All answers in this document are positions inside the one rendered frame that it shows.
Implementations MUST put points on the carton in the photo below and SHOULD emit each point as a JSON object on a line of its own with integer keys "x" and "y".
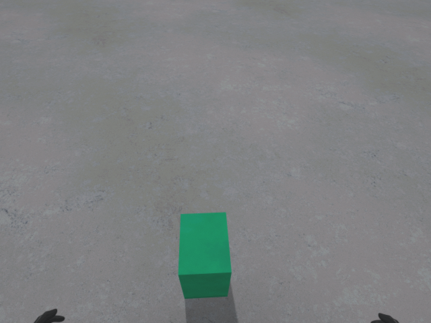
{"x": 204, "y": 267}

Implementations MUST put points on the robot left hand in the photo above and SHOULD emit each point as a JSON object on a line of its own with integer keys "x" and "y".
{"x": 49, "y": 317}

